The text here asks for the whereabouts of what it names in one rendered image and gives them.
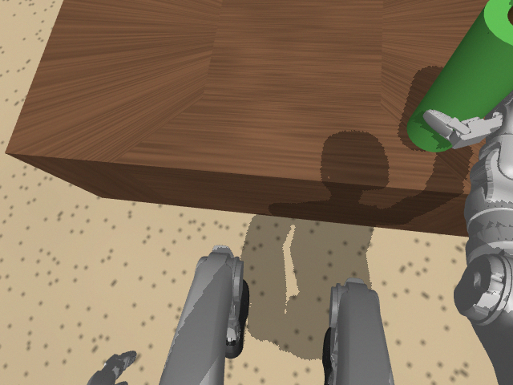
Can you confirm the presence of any right robot hand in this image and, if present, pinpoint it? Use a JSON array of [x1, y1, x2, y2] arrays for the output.
[[423, 91, 513, 149]]

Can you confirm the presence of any left robot foot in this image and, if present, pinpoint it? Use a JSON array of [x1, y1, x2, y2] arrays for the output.
[[225, 279, 249, 359]]

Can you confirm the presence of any bottle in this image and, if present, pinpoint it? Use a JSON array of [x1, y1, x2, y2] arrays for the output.
[[406, 0, 513, 152]]

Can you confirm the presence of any right robot arm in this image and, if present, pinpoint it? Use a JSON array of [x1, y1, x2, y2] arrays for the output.
[[454, 134, 513, 385]]

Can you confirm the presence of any left robot hand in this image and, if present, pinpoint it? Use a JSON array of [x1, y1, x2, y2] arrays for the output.
[[87, 351, 137, 385]]

